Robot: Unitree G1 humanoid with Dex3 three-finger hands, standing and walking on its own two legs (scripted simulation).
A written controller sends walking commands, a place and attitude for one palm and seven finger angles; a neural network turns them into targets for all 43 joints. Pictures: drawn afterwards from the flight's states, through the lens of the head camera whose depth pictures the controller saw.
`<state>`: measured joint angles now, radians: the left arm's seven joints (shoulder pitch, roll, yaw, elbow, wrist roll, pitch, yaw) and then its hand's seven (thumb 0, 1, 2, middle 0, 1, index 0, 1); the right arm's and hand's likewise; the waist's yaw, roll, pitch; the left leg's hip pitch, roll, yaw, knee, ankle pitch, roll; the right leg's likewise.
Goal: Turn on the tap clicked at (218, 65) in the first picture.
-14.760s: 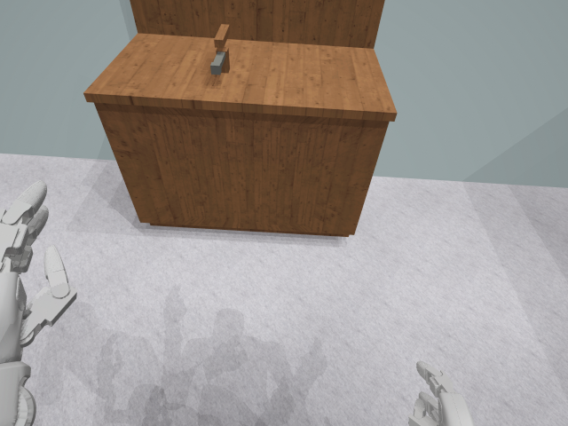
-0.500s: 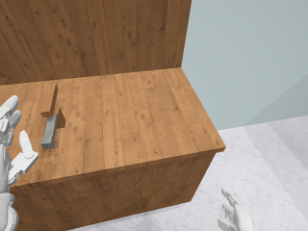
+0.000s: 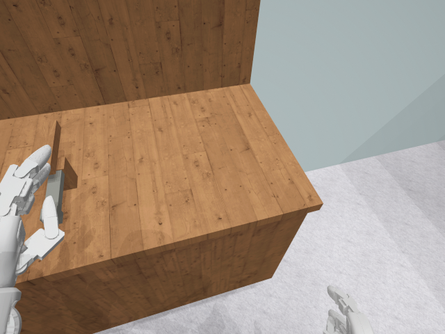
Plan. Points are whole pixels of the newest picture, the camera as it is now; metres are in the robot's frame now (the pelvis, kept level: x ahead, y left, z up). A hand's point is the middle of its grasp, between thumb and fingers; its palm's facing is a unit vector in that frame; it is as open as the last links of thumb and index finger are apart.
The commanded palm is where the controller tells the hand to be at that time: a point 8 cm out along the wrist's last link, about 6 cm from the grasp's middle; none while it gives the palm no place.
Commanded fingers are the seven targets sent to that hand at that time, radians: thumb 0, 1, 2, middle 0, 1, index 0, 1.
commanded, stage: come to a stop and stand still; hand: left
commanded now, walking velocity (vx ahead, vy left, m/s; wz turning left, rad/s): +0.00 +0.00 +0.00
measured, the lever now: (51, 216) +0.31 +0.35 +0.00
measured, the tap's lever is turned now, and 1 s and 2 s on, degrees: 0 0 0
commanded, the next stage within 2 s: look again from close up in 1.42 s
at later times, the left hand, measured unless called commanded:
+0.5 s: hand (24, 200) +0.24 +0.27 +0.18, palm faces +0.44 -0.78 -0.44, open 7.4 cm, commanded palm +0.15 +0.29 +0.18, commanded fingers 0.00 0.90 0.90 -0.20 -0.30 -0.20 -0.30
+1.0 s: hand (1, 243) +0.19 +0.28 +0.16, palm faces +0.47 -0.80 -0.38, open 7.4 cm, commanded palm +0.13 +0.30 +0.18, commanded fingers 0.00 0.90 0.90 -0.20 -0.30 -0.20 -0.30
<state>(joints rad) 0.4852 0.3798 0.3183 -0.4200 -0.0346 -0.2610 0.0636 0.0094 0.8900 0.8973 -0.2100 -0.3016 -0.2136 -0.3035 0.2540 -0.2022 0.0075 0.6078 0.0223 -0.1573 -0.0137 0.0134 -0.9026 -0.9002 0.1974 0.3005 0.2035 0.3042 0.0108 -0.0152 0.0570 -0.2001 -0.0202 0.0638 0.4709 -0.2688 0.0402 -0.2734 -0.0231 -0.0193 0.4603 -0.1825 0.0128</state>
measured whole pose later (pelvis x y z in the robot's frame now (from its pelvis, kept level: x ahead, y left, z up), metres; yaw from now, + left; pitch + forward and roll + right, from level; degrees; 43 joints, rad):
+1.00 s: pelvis -0.01 +0.01 -0.01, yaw +5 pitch +1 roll -1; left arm 0.41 0.46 0.38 -0.48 -0.09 -0.29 0.13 0.01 0.89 0.90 -0.21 -0.30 -0.21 -0.30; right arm 0.23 -0.27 0.01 0.61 0.02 -0.21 0.05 0.01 -0.90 -0.90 0.20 0.30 0.20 0.30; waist 0.06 -0.06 0.08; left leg -0.30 -0.05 -0.02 0.57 -0.29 0.04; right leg -0.32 -0.04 -0.07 0.53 -0.22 0.02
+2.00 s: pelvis -0.02 +0.00 +0.00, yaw +5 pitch +0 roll -1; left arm 0.31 0.47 0.39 -0.40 -0.05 -0.27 0.05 0.01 0.89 0.90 -0.21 -0.30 -0.21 -0.30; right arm 0.19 -0.21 0.00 0.60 0.02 -0.21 0.01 0.01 -0.90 -0.90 0.20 0.30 0.20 0.30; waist 0.10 -0.04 0.07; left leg -0.26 -0.05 -0.03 0.50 -0.24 0.04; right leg -0.28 -0.03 -0.07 0.46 -0.17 0.01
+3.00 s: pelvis +0.01 +0.02 +0.00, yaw +2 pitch -1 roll -1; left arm 0.38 0.34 0.35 -0.43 -0.04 -0.24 0.10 0.01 0.89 0.90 -0.21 -0.30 -0.21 -0.30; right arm 0.19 -0.18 0.03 0.57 0.01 -0.13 -0.01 0.01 -0.90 -0.90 0.20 0.30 0.21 0.30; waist 0.05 -0.03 0.06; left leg -0.17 -0.03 0.04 0.45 -0.26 0.06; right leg -0.21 -0.02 -0.01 0.38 -0.16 0.03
